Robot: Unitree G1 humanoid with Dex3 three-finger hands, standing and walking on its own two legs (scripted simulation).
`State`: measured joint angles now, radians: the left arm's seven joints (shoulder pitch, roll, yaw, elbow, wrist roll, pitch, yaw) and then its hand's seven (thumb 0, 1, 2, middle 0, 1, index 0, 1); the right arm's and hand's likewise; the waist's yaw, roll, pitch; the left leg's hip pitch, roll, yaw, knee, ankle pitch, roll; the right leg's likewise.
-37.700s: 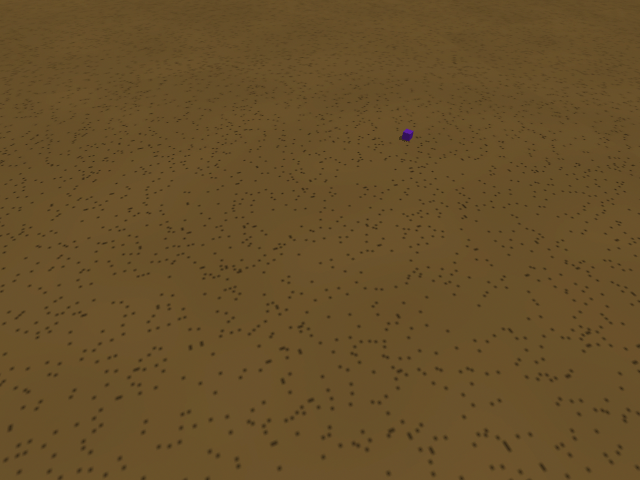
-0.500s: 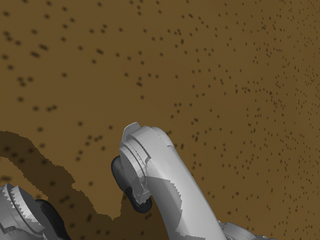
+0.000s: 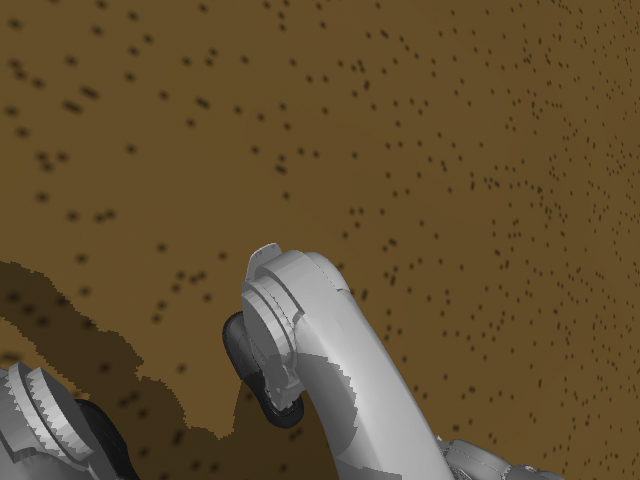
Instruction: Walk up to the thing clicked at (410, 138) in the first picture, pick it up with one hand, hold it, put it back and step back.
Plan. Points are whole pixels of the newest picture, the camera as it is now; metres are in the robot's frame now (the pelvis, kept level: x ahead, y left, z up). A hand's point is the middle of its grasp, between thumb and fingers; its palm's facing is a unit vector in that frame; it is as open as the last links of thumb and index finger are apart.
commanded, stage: close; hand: left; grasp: from above
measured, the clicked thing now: out of the picture +0.43 +0.34 -0.29
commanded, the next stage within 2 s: settle in 1.88 s
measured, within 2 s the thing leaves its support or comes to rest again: neither
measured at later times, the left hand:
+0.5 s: hand out of the picture +0.43 +0.31 -0.26, palm faces +0.05 -0.48 -0.87, open 11.2 cm
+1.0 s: hand out of the picture +0.43 +0.31 -0.26, palm faces +0.05 -0.49 -0.87, open 10.0 cm
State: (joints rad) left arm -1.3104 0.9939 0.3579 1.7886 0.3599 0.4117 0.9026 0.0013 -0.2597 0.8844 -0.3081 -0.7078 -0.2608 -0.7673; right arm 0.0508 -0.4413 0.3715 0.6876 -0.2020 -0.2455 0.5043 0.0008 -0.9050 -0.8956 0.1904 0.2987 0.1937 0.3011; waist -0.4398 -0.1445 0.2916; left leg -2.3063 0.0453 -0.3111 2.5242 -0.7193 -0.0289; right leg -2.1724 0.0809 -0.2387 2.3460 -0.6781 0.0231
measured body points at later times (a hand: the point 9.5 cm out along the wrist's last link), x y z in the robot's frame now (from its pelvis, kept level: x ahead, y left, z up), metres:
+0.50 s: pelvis +0.00 +0.00 +0.00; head +0.30 +0.11 +0.31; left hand +0.43 +0.33 -0.21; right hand +0.01 -0.25 -0.04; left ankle +0.06 +0.13 -0.28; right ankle +0.11 -0.11 -0.28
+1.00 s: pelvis +0.00 +0.00 +0.00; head +0.30 +0.11 +0.31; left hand +0.42 +0.33 -0.21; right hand +0.03 -0.26 -0.05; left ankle +0.06 +0.13 -0.28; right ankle +0.11 -0.11 -0.28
